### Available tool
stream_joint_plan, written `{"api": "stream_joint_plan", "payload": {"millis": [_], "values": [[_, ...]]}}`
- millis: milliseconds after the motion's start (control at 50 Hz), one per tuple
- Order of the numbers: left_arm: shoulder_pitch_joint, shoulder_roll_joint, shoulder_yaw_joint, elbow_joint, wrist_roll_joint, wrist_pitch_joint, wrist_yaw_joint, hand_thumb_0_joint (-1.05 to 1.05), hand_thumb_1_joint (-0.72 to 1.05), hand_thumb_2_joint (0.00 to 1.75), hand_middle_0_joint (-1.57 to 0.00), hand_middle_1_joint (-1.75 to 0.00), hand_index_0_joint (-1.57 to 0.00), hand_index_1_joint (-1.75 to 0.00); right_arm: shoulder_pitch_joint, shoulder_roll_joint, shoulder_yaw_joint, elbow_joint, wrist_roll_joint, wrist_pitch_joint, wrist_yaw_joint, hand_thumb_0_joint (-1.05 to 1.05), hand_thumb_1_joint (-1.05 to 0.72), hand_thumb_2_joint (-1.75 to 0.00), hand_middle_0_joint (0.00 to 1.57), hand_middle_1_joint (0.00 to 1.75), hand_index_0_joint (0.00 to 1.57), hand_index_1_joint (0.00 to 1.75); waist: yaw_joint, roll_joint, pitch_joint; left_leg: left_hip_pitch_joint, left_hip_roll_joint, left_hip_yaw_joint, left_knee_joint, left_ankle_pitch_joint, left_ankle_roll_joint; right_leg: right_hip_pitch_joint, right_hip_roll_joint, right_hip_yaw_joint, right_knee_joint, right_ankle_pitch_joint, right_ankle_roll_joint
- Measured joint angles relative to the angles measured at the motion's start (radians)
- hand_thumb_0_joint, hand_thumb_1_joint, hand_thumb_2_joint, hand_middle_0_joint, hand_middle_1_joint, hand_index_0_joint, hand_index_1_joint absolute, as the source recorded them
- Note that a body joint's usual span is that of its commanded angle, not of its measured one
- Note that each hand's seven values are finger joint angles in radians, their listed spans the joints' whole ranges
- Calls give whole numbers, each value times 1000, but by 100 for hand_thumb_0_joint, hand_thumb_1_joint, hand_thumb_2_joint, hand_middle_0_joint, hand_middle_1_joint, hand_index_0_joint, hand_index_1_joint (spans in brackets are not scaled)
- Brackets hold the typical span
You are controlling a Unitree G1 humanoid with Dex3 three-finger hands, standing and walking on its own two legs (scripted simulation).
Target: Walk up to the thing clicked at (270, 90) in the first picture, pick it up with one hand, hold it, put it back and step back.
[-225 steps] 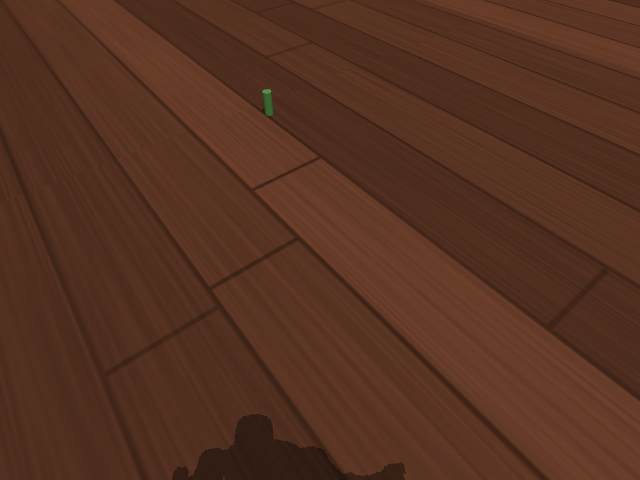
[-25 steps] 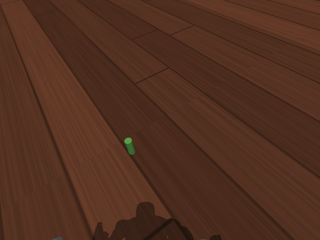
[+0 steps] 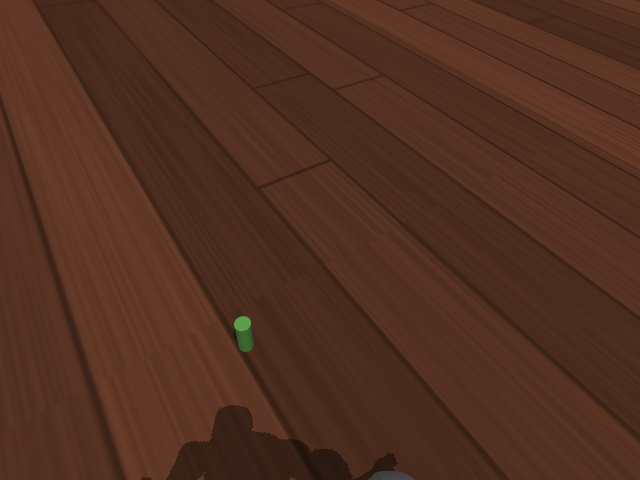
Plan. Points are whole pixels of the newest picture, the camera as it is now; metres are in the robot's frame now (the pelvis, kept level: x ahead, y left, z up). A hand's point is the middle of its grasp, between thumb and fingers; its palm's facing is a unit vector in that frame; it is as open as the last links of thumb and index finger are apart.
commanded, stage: walk up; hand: left
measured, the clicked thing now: (244, 334) +0.67 +0.20 -0.69
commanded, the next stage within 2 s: none
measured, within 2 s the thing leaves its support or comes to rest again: neither
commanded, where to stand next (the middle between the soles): +0.32 -0.01 m, yaw -2 degrees
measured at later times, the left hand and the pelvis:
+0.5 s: hand (137, 431) +0.22 +0.25 -0.11, palm faces -0.04 -0.91 -0.42, open 7.4 cm; pelvis +0.15 -0.02 +0.00, yaw -1 degrees
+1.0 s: hand (140, 404) +0.27 +0.28 -0.16, palm faces -0.07 -0.92 -0.39, open 7.4 cm; pelvis +0.23 +0.00 -0.01, yaw -2 degrees
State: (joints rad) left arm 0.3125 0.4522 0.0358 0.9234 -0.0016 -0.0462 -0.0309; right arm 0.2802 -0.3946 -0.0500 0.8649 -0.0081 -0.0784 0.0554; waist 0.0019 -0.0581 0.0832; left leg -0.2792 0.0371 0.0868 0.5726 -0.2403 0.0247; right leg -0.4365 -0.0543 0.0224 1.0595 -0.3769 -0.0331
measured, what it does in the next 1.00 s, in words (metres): walks ahead: right foot, then left foot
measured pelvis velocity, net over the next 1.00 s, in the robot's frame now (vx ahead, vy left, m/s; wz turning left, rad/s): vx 0.23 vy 0.00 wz -0.04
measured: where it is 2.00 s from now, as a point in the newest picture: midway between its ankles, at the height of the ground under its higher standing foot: outside the picture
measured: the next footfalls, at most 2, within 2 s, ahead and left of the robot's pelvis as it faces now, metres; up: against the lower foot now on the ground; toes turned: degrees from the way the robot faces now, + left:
right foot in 0.26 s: +0.22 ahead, -0.15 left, +0.00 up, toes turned -5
left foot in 0.64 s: +0.32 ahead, +0.13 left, +0.00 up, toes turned +0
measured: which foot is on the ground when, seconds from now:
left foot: down 0.00-0.28, up 0.30-0.62, down 0.64-1.00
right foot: up 0.00-0.24, down 0.26-0.64, up 0.66-0.90, down 0.92-1.00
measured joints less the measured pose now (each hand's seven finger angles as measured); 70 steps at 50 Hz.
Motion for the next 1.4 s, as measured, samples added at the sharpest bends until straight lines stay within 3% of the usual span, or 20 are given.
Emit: {"api": "stream_joint_plan", "payload": {"millis": [120, 240, 260, 300, 360, 400, 540, 640, 660, 740, 800, 880, 940, 1000, 1060, 1240, 1400], "values": [[-31, -20, 3, -8, 12, 8, -27, 0, 91, 90, -20, -30, -20, -30, 44, -5, 7, -3, -4, 4, -3, 0, -90, -90, 21, 30, 20, 30, -17, 11, 3, 94, -15, 18, -76, -24, 10, -62, -44, -29, -195, 87, 30], [-57, -37, 7, -13, 15, -3, -33, 0, 91, 90, -21, -30, -20, -30, 78, -28, 2, -5, -3, 21, -2, 0, -90, -90, 21, 30, 20, 30, -33, 53, -1, 136, -7, 23, -38, -111, -17, 19, -32, -52, -431, 169, 21], [-57, -35, 8, -17, 15, -10, -31, 0, 91, 90, -21, -30, -20, -30, 82, -31, 2, -7, -2, 25, -3, 0, -90, -90, 21, 30, 20, 30, -33, 60, -3, 134, -1, 21, -4, -141, -24, 51, -21, -58, -475, 184, 17], [-71, -48, 14, -25, 19, -29, -19, 0, 91, 90, -21, -30, -20, -30, 77, -39, 1, -3, 2, 37, -10, 0, -90, -90, 21, 30, 20, 30, -31, 107, 12, 94, 35, -8, 144, -185, -3, 74, 13, -81, -461, 195, 23], [-70, -60, 8, -52, 5, -45, -10, 0, 91, 90, -21, -30, -20, -30, 49, -34, 10, 13, 4, 55, -19, 1, -90, -90, 21, 30, 20, 30, -8, 111, 19, -23, -7, -61, 430, -232, 10, 98, 10, -75, -436, 146, 18], [-59, -71, -1, -64, -1, -46, -3, 0, 90, 90, -21, -30, -20, -30, 29, -37, 11, 15, 8, 57, -19, 1, -90, -90, 21, 30, 20, 30, 3, 119, 18, -90, -11, -72, 495, -211, 8, 134, 7, -73, -470, 146, 18], [-8, -56, -10, -78, 14, -32, 0, 0, 90, 90, -21, -30, -20, -30, -23, -34, -2, 0, -5, 52, 5, 0, -90, -90, 21, 30, 20, 30, 24, 116, 5, -181, 40, -67, 236, -87, -18, 205, 6, -74, -515, 117, 27], [0, -31, -18, -60, 11, 2, 13, 0, 90, 90, -21, -30, -20, -30, -39, -30, -6, 24, -8, 37, -14, 0, -90, -90, 21, 30, 20, 30, 32, 83, -9, -106, 17, -53, 43, 61, -19, 181, -17, -65, -378, 8, 55], [-9, -28, -18, -50, 8, 14, 17, 0, 90, 90, -21, -30, -20, -30, -45, -21, -7, 30, -11, 34, -20, 0, -90, -90, 21, 30, 20, 30, 31, 62, -5, -111, 3, -45, 67, 51, -19, 163, -27, -49, -325, -22, 42], [-34, -25, -17, -15, 8, 36, 27, 0, 91, 90, -21, -30, -20, -30, -58, 8, 10, 24, -8, 30, -22, 0, -90, -90, 21, 30, 20, 30, 19, 25, 10, -101, 3, -30, 92, 11, -3, 64, 15, -13, -102, -130, 9], [-37, -25, -13, 4, 11, 32, 20, 0, 91, 90, -21, -30, -20, -30, -56, 14, 20, 21, -11, 32, -25, 0, -90, -90, 21, 30, 20, 30, 8, 15, 12, -79, 6, -23, 61, 15, 0, 33, 11, -33, -120, -102, 8], [-35, -33, -4, 29, 17, 32, 16, 0, 91, 90, -21, -30, -20, -30, -53, -1, 24, 30, -14, 43, -31, 0, -90, -90, 21, 30, 20, 30, -5, 26, 7, -76, 10, -23, 68, -1, -8, 63, 5, -40, -275, -45, 13], [-40, -45, 3, 56, 25, 29, 23, 0, 91, 90, -21, -30, -20, -30, -61, -15, 25, 48, -7, 63, -36, 0, -90, -90, 21, 30, 20, 30, -4, 54, 5, -92, 27, -33, 125, -40, -25, 113, 20, -52, -384, 70, 29], [-49, -58, -4, 74, 29, 31, 24, 0, 91, 90, -21, -30, -20, -30, -75, -8, 29, 84, 4, 79, -43, 0, -90, -90, 21, 30, 20, 30, 6, 67, -3, -83, 10, -56, 134, -112, -19, 121, 21, -50, -383, 60, 40], [-78, -75, -20, 93, 20, 35, 22, 0, 91, 90, -21, -30, -20, -30, -89, -4, 36, 117, 12, 68, -43, 0, -90, -90, 21, 30, 20, 30, 5, 78, -4, -49, -2, -62, 72, -21, -29, 140, 14, -49, -401, 57, 47], [-210, -96, -39, 122, -3, 30, 22, 0, 90, 90, -21, -30, -20, -30, -151, 33, 67, 210, 15, 51, -41, 0, -90, -90, 21, 30, 20, 30, 2, 70, -9, 19, -7, -69, -36, 3, -38, 215, 12, -62, -518, 96, 50], [-281, -99, -40, 164, -3, 35, 22, 0, 90, 90, -21, -30, -20, -30, -200, 35, 66, 260, 10, 52, -47, 0, -90, -90, 21, 30, 20, 30, -6, 58, -28, 71, -8, -76, -123, 40, -40, 276, 15, -73, -616, 137, 52]]}}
